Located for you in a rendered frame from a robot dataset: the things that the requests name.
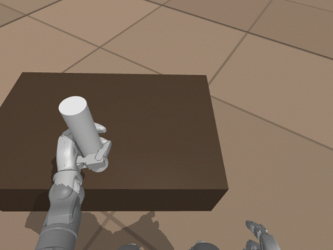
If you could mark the left robot arm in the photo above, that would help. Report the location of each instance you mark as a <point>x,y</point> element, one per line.
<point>61,226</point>

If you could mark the can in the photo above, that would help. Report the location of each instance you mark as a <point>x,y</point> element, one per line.
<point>78,118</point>

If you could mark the right robot hand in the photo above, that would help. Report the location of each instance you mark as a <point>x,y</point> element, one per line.
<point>267,242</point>

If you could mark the left robot hand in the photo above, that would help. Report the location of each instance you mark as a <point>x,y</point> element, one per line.
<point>70,157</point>

